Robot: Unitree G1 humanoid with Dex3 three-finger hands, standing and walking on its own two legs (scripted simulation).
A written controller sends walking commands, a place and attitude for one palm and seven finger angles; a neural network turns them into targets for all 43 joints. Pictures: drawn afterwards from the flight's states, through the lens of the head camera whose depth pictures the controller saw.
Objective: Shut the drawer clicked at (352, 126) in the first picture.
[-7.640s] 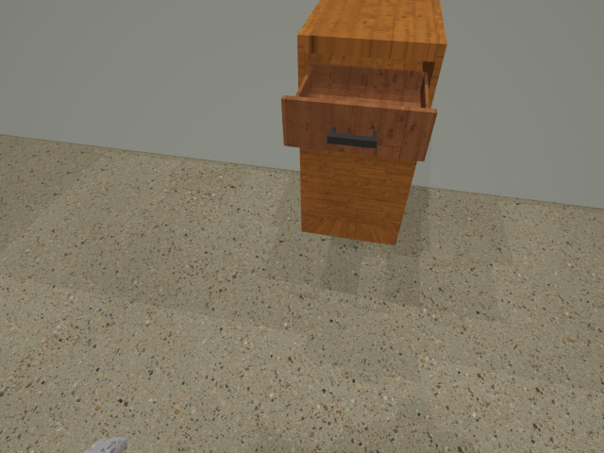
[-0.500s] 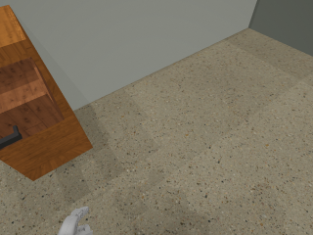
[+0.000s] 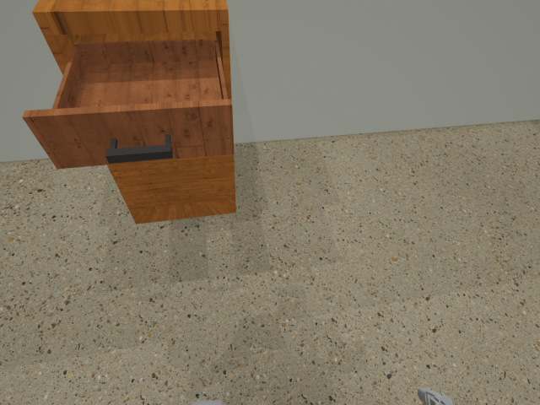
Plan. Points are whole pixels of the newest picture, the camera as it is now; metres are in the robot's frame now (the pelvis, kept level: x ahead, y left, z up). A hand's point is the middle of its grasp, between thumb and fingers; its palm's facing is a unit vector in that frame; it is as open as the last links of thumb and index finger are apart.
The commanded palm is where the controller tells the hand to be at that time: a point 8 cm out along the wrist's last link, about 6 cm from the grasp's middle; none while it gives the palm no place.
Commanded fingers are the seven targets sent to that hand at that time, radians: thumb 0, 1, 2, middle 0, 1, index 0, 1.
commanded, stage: turn to face it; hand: left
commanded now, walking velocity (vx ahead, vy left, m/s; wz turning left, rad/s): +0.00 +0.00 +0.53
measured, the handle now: (140, 147) +0.56 +0.32 -0.01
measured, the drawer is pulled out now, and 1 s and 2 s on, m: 0.30 0.30 0.30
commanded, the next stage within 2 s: take the last steps up to it in 0.52 s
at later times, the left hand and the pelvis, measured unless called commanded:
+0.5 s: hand out of the picture +0.07 +0.20 -0.13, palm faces +0.22 -0.93 -0.29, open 7.4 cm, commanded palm none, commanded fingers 0.00 0.90 0.90 -0.20 -0.30 -0.20 -0.30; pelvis -0.01 -0.03 +0.01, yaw +12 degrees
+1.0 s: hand out of the picture -0.14 +0.11 -0.14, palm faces +0.46 -0.87 -0.19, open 7.4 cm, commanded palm none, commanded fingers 0.00 0.90 0.90 -0.20 -0.30 -0.20 -0.30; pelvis +0.00 -0.02 +0.02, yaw +20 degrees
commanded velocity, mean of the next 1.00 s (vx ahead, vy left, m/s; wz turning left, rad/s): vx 0.12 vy -0.01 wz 0.21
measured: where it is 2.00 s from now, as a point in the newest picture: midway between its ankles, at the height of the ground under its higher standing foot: (247, 371)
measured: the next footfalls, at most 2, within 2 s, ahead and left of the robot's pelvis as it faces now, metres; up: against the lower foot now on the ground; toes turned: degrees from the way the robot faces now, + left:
right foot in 0.50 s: +0.05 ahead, -0.12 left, +0.00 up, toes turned +10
left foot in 1.04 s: +0.00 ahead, +0.12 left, +0.00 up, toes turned +25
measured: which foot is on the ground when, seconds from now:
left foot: down 0.00-0.50, up 0.52-1.00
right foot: up 0.00-0.48, down 0.50-1.00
